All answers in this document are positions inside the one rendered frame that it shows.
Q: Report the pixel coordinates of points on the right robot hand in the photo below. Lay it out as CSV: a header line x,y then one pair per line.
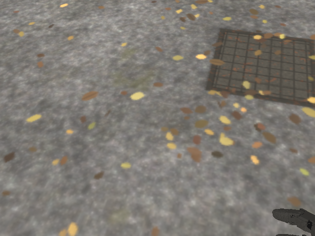
x,y
302,218

